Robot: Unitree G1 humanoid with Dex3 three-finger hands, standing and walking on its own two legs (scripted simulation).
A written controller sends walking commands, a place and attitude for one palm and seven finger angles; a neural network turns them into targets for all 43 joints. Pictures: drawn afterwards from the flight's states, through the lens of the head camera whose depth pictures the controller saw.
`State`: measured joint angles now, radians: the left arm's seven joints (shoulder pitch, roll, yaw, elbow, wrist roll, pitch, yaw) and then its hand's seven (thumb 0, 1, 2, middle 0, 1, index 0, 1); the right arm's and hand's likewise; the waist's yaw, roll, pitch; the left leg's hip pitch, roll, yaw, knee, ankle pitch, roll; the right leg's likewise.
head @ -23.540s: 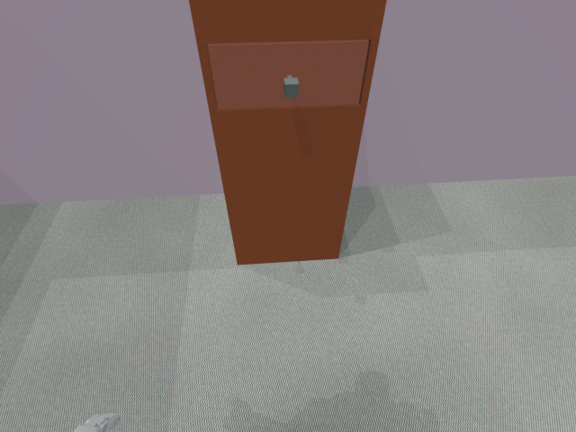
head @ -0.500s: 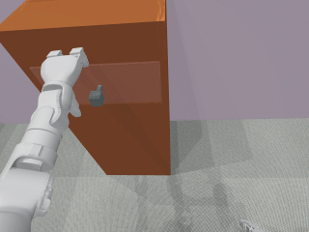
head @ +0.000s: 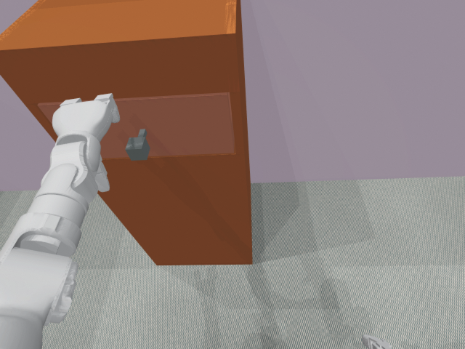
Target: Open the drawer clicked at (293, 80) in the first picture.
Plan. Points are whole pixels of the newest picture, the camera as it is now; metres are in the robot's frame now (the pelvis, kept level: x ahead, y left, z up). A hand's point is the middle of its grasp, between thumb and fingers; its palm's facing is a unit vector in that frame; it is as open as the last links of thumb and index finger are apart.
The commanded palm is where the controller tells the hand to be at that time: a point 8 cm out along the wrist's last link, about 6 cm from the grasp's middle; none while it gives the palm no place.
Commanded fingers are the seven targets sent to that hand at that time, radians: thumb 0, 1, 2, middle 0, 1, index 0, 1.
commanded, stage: lower the fingers behind the handle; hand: left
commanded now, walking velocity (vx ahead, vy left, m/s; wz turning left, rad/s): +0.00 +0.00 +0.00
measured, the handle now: (140, 142) +0.51 +0.22 +0.06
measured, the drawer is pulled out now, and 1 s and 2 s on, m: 0.00 0.00 0.00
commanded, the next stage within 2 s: close the thumb around the handle in 1.42 s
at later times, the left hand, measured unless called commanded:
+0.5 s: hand (128, 156) +0.46 +0.23 +0.07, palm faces -0.03 -0.02 -1.00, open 13.8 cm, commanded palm +0.43 +0.24 +0.13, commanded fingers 0.00 -0.50 0.30 -0.30 -1.20 -0.30 -1.20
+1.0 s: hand (133, 167) +0.45 +0.23 +0.04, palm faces +0.00 -0.04 -1.00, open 14.0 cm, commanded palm +0.42 +0.23 +0.10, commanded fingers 0.00 -0.50 0.30 -0.30 -1.20 -0.30 -1.20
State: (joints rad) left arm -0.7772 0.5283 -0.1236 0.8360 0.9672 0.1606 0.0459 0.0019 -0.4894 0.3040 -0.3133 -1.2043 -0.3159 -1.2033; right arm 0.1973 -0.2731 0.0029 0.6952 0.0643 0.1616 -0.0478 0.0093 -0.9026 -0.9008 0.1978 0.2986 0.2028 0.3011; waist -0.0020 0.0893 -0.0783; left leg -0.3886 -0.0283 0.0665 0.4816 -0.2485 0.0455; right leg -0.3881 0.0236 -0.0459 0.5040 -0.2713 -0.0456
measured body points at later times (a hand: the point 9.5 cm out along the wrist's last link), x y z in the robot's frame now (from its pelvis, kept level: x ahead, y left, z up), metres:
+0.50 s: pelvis +0.00 +0.01 -0.01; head +0.07 -0.02 +0.43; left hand +0.45 +0.23 +0.12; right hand +0.07 -0.25 -0.15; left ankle -0.01 +0.09 -0.74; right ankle -0.02 -0.09 -0.74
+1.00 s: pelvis +0.01 +0.01 -0.01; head +0.07 -0.01 +0.43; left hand +0.44 +0.23 +0.10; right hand +0.08 -0.26 -0.15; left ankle -0.01 +0.09 -0.74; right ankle -0.02 -0.09 -0.74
